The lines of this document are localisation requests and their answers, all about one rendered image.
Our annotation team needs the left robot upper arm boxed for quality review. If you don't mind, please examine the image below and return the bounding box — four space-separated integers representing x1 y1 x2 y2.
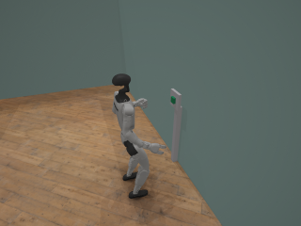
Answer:
112 91 119 114

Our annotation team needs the right robot hand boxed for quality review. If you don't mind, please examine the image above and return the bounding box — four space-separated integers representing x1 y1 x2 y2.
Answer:
149 143 166 155

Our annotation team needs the button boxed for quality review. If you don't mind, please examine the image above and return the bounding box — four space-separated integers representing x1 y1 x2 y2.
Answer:
170 96 176 105

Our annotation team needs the panel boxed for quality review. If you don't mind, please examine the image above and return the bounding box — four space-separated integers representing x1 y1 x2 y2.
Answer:
170 89 182 162

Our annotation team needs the robot right thigh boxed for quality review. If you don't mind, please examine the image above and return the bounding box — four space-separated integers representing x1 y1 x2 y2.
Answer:
126 141 150 174

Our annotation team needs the right robot upper arm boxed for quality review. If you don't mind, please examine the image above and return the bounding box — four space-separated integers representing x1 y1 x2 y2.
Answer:
122 103 135 138

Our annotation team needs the robot right foot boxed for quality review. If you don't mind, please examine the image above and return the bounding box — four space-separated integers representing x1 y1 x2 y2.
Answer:
128 189 149 199

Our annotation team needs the left robot hand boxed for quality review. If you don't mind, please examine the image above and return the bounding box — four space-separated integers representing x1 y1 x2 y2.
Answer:
136 98 148 109

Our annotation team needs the robot right forearm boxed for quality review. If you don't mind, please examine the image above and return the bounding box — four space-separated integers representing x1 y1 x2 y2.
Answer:
125 132 151 150

